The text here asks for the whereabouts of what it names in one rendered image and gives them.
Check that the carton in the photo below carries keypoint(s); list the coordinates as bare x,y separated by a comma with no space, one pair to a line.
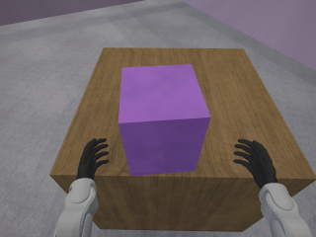
162,119

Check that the left robot hand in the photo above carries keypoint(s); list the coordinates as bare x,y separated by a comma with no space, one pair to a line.
88,166

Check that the robot right forearm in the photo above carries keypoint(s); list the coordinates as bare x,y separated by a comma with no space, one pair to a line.
282,212

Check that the robot left forearm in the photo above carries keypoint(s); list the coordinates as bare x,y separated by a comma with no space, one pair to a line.
80,206

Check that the right robot hand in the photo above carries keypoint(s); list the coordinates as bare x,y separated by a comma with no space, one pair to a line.
260,163

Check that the pedestal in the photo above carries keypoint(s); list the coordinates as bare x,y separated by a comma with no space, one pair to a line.
219,195

